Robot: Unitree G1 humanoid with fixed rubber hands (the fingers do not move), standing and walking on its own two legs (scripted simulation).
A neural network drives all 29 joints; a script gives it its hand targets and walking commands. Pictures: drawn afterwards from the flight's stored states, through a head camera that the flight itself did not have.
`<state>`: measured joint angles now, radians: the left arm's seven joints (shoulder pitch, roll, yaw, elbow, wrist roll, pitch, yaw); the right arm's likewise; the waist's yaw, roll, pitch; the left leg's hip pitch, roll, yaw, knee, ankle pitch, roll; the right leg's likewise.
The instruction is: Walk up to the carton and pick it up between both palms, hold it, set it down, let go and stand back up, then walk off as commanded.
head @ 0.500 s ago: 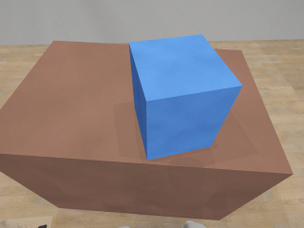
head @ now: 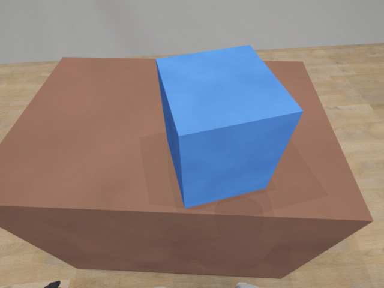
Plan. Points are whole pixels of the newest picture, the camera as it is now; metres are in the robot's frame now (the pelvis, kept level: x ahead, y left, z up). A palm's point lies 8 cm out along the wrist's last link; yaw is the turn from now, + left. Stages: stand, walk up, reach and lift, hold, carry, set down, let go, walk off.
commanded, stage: walk up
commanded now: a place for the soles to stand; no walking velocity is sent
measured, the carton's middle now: (216, 129) +0.43 -0.02 +0.09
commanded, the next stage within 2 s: reach and lift in 0.38 s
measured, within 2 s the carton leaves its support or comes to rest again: neither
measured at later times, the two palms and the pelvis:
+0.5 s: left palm out of the picture +0.11 +0.34 -0.09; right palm out of the picture +0.09 -0.32 -0.09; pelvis +0.00 +0.01 -0.01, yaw +0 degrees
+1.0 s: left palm (68, 285) +0.15 +0.25 -0.03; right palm out of the picture +0.14 -0.32 -0.04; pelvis -0.03 -0.01 +0.02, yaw +2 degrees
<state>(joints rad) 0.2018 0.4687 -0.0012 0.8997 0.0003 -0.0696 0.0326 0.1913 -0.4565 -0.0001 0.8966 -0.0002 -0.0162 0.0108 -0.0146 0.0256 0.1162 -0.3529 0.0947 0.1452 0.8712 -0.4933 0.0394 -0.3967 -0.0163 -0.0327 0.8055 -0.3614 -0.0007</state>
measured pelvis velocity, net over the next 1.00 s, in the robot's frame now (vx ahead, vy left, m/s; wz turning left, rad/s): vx -0.03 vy -0.01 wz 0.03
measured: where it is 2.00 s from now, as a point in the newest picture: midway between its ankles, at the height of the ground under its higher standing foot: outside the picture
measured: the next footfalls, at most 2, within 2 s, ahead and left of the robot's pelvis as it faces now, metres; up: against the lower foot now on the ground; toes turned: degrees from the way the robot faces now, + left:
none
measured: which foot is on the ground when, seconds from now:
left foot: down 0.00-1.00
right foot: down 0.00-1.00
